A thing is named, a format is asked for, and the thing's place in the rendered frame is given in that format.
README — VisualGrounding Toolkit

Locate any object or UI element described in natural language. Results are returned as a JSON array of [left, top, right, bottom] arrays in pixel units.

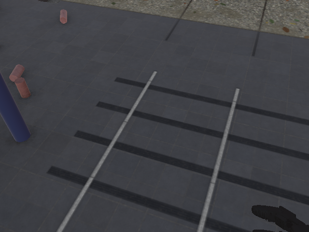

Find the robot right hand
[[251, 205, 309, 232]]

